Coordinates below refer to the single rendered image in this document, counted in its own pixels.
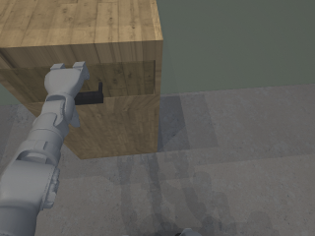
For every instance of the right robot shin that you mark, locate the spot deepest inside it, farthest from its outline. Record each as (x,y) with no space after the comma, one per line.
(186,230)

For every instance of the left robot forearm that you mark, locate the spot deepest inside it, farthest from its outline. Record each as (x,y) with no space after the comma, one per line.
(49,129)

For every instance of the left robot upper arm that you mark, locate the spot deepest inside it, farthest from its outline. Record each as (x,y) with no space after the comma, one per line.
(27,189)

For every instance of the handle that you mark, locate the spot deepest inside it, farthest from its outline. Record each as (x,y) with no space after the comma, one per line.
(90,97)

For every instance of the cabinet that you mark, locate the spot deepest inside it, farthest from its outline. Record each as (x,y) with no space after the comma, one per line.
(41,33)

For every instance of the drawer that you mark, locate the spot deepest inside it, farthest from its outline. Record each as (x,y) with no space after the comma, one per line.
(117,78)

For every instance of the robot left hand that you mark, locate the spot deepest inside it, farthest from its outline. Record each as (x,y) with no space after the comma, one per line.
(69,81)

